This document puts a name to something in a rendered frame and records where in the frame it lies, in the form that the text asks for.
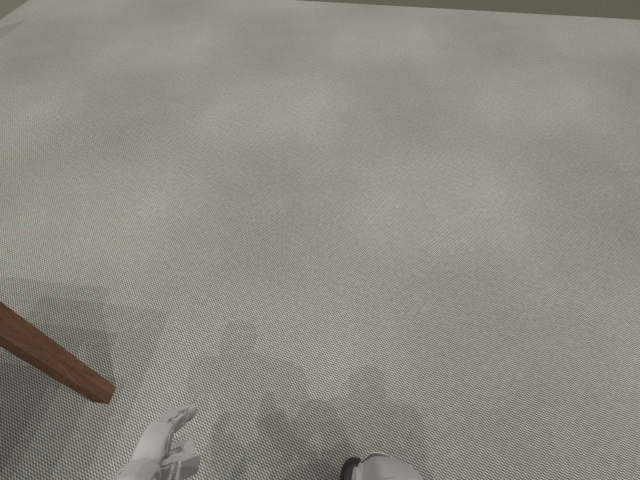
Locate right robot thigh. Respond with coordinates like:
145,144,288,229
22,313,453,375
351,456,424,480

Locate table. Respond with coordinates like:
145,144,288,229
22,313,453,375
0,301,116,404

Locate robot right shin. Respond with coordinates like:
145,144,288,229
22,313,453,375
357,452,387,467

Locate robot left hand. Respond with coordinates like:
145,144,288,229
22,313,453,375
129,404,201,480

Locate robot left forearm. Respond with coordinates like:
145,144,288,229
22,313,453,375
111,459,162,480

